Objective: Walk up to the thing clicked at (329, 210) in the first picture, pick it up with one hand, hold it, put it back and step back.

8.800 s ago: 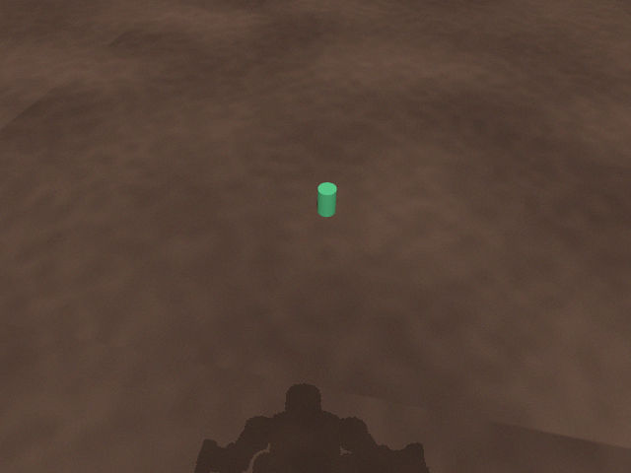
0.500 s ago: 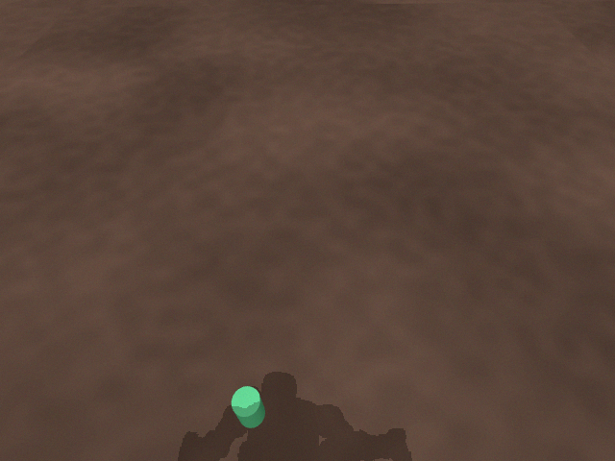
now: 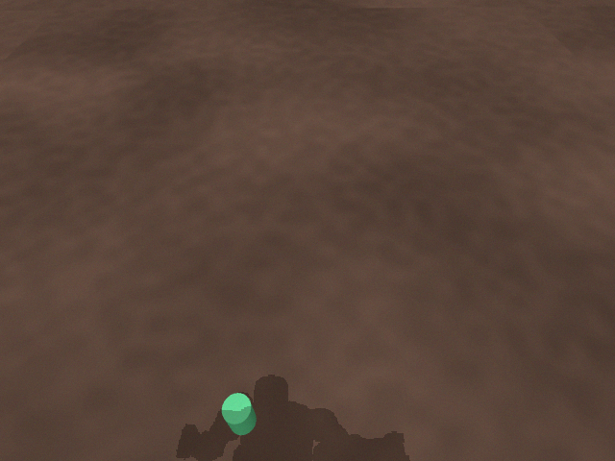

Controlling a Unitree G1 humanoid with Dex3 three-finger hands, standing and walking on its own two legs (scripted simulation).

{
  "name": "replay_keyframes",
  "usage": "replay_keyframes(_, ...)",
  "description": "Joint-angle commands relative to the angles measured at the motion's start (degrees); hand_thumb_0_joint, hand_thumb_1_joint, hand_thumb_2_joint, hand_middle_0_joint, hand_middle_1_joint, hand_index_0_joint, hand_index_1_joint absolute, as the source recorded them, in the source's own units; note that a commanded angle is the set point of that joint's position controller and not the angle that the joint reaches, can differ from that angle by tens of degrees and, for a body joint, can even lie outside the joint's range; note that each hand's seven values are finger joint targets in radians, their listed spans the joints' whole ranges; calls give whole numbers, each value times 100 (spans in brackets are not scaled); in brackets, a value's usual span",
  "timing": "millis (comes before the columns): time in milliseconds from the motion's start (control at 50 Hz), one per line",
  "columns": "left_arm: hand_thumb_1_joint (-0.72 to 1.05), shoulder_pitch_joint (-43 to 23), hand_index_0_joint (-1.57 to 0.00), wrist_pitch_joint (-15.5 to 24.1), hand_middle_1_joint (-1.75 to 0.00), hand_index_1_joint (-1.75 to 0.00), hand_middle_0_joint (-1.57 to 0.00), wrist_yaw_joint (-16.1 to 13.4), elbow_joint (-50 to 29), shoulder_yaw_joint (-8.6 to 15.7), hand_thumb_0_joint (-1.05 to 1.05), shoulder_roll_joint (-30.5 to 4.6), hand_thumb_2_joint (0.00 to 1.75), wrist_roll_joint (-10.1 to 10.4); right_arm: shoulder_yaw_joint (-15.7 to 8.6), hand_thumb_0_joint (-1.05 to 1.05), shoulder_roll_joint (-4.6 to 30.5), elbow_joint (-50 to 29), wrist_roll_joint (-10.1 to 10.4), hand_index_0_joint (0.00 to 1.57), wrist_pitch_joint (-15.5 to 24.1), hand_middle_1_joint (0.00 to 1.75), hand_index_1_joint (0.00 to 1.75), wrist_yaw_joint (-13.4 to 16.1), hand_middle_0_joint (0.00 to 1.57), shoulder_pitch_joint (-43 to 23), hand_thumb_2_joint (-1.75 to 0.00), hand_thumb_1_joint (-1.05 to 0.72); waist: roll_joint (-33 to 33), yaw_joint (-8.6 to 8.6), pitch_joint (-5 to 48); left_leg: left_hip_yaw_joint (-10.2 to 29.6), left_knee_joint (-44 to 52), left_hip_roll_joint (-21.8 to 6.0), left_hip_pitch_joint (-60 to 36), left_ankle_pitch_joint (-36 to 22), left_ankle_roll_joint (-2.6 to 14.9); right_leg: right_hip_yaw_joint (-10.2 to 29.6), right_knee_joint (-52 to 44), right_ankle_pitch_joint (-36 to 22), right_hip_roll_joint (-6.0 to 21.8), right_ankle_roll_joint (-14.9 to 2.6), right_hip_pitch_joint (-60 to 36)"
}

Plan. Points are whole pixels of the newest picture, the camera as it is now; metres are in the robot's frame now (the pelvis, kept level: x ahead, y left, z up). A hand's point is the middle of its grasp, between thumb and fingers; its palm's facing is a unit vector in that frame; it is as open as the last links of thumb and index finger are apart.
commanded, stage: stand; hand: left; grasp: from the side
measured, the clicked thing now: (239, 414) +0.36 +0.22 -0.71
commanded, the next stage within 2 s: go down in 1.06 s
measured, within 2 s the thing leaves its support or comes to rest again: neither
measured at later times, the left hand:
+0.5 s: hand out of the picture +0.07 +0.26 -0.16, palm faces -0.03 -0.94 -0.34, open 7.3 cm
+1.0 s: hand out of the picture +0.08 +0.26 -0.16, palm faces -0.03 -0.94 -0.35, open 7.3 cm
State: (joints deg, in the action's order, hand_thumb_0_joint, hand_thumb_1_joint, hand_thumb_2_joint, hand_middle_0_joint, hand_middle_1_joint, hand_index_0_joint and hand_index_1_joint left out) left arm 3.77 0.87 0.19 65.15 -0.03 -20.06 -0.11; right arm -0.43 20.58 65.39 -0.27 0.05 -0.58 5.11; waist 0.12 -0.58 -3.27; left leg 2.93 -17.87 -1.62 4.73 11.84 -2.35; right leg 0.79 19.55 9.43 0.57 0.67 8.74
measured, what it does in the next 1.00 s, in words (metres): stands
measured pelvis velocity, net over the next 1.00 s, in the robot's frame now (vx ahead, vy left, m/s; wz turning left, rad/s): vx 0.00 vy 0.00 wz -0.01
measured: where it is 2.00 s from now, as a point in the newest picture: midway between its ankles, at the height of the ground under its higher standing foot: outside the picture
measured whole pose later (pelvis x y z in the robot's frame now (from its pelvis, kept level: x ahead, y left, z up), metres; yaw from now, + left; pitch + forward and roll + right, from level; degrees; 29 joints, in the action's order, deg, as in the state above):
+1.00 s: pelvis +0.00 +0.00 +0.00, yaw +0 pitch -2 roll +0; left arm 5.8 0.6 0.2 64.7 -0.2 -20.4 -0.2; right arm -0.2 20.3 64.4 -0.4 -0.1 -0.6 6.4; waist 0.0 -0.2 -3.2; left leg 2.5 -18.0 -1.4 4.5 12.0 -2.1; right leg 1.2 19.7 9.5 0.7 0.9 8.6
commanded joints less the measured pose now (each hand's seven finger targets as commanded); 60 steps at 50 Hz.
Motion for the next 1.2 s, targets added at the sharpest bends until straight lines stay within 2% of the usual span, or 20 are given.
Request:
replay_keyframes(0,90,-163,-20,113,-30,-30,-20,-61,-332,245,0,-1254,90,-8,-204,0,1210,-329,-1,20,145,30,30,95,20,-206,-90,-90,36,43,613,243,194,-535,121,-980,253,461,-226,-1040,647,-170,-447)
replay_keyframes(40,90,-175,-20,121,-30,-30,-20,-63,-340,247,0,-1271,90,-14,-202,0,1188,-343,-1,20,135,30,30,90,20,-207,-90,-90,-51,49,640,257,182,-548,116,-1071,265,446,-203,-1129,650,-175,-479)
replay_keyframes(100,90,-138,-20,116,-30,-30,-20,-63,-319,254,0,-1303,90,-20,-202,0,1168,-353,-4,20,130,30,30,83,20,-158,-90,-90,-128,34,559,260,220,-521,180,-799,260,442,-278,-832,634,-171,-434)
replay_keyframes(140,90,-129,-20,125,-30,-30,-20,-63,-328,252,0,-1302,90,-19,-205,0,1179,-344,-3,20,131,30,30,79,20,-122,-90,-90,-112,32,577,251,203,-522,149,-840,270,479,-278,-918,661,-180,-428)
replay_keyframes(220,90,-124,-20,103,-30,-30,-20,-62,-339,257,0,-1302,90,-23,-205,0,1164,-351,-20,20,123,30,30,78,20,-125,-90,-90,-61,45,434,245,218,-491,241,-512,274,512,-366,-398,631,-171,-261)
replay_keyframes(260,90,-94,-20,107,-30,-30,-20,-57,-346,247,0,-1282,90,-23,-205,0,1182,-354,-8,20,132,30,30,78,20,-125,-90,-90,67,56,502,284,230,-532,182,-763,290,472,-278,-705,620,-171,-322)
replay_keyframes(300,90,-96,-20,117,-30,-30,-20,-62,-352,244,0,-1282,90,-26,-214,0,1189,-362,-16,20,123,30,30,79,20,-73,-90,-90,-13,29,526,269,223,-511,235,-675,284,476,-295,-651,632,-172,-346)
replay_keyframes(400,90,-43,-20,126,-30,-30,-20,-57,-363,238,0,-1288,90,-16,-207,0,1189,-384,-12,20,141,30,30,86,20,-85,-90,-90,34,53,667,267,179,-548,86,-1054,285,448,-189,-1066,643,-185,-435)
replay_keyframes(500,90,-30,-20,100,-30,-30,-20,-57,-351,232,0,-1303,90,-26,-206,0,1186,-375,-15,20,112,30,30,82,20,-82,-90,-90,-21,59,410,262,214,-506,189,-522,297,509,-331,-374,626,-179,-195)
replay_keyframes(640,90,38,-20,106,-30,-30,-20,-45,-348,226,0,-1269,90,-10,-203,0,1199,-376,-18,20,135,30,30,86,20,-71,-90,-90,78,78,499,266,232,-520,136,-760,307,481,-231,-739,624,-184,-289)
replay_keyframes(660,90,56,-20,110,-30,-30,-20,-52,-356,222,0,-1271,90,-30,-220,0,1219,-393,-5,20,141,30,30,86,20,-70,-90,-90,65,62,583,291,202,-549,54,-967,305,442,-183,-936,621,-189,-343)
replay_keyframes(720,90,38,-20,109,-30,-30,-20,-59,-365,225,0,-1265,90,-26,-214,0,1212,-392,-4,20,129,30,30,89,20,-51,-90,-90,21,61,532,261,203,-522,94,-821,307,456,-223,-857,620,-180,-309)
replay_keyframes(780,90,37,-20,108,-30,-30,-20,-56,-378,221,0,-1274,90,-21,-206,0,1197,-399,-6,20,143,30,30,93,20,-35,-90,-90,51,48,588,246,171,-539,7,-1102,284,462,-174,-1112,631,-198,-336)
replay_keyframes(940,90,46,-20,92,-30,-30,-20,-61,-375,237,0,-1305,90,-13,-194,0,1186,-398,-17,20,118,30,30,89,20,3,-90,-90,34,53,404,236,285,-495,212,-546,302,514,-286,-580,615,-175,-287)
replay_keyframes(980,90,47,-20,100,-30,-30,-20,-64,-398,227,0,-1289,90,-34,-212,0,1203,-423,-11,20,123,30,30,90,20,-49,-90,-90,-34,58,539,249,194,-545,55,-934,301,479,-198,-950,639,-210,-336)
replay_keyframes(1080,90,68,-20,104,-30,-30,-20,-64,-404,223,0,-1285,90,-18,-201,0,1197,-426,-4,20,146,30,30,94,20,-48,-90,-90,10,71,599,246,190,-552,11,-1172,282,459,-141,-1252,634,-201,-432)
replay_keyframes(1120,90,93,-20,100,-30,-30,-20,-69,-388,226,0,-1294,90,-18,-198,0,1188,-420,3,20,142,30,30,95,20,-37,-90,-90,-1,68,531,249,206,-548,23,-1104,287,442,-173,-1171,618,-185,-394)
replay_keyframes(1140,82,63,-12,102,-22,-22,-12,-67,-391,219,0,-1282,82,-12,-191,0,1168,-415,-7,20,134,30,30,92,20,-7,-92,-92,-55,58,467,230,227,-521,110,-940,277,457,-220,-993,622,-173,-361)
replay_keyframes(1160,74,-1947,-17,634,-30,-30,-19,-136,-2402,263,0,-253,90,214,46,0,160,-2040,339,20,442,30,30,188,20,8,-93,-100,74,-562,207,-537,-286,262,926,-51,289,-103,20,-250,22,-44,834)
replay_keyframes(1180,66,-2488,-9,583,-22,-22,-11,-180,-2032,460,0,-708,82,161,21,0,321,-1709,337,20,465,30,30,243,20,288,-92,-97,-147,-384,472,-519,-377,269,969,110,311,-141,83,48,26,-1,498)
